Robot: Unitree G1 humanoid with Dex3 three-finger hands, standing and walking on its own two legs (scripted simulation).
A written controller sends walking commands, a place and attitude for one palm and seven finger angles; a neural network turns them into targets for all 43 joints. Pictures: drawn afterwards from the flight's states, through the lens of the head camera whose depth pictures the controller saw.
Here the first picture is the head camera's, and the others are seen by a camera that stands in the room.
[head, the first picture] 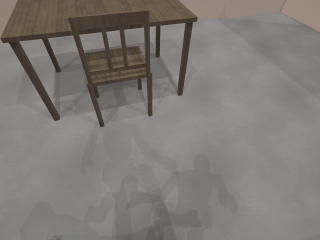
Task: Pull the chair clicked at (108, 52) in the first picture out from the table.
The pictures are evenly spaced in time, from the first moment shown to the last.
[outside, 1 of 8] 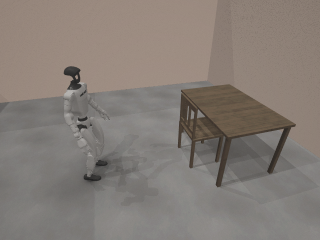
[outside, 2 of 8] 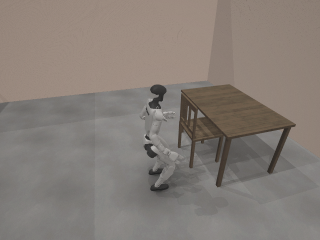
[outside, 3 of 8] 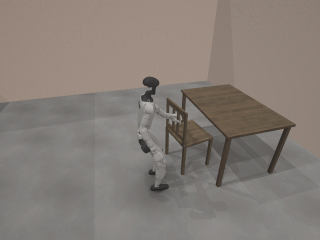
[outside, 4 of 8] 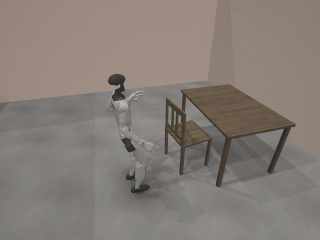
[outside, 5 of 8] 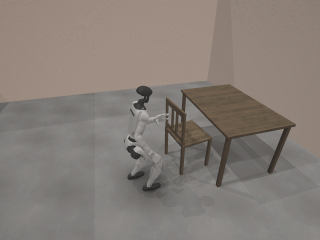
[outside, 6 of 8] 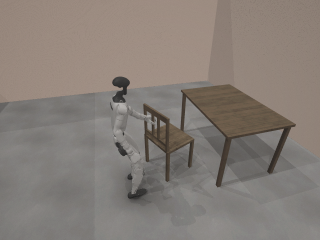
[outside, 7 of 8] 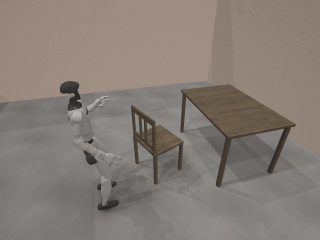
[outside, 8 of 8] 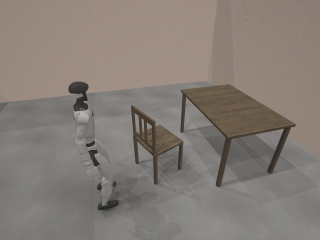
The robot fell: no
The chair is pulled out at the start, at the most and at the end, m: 0.00 0.59 0.58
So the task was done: yes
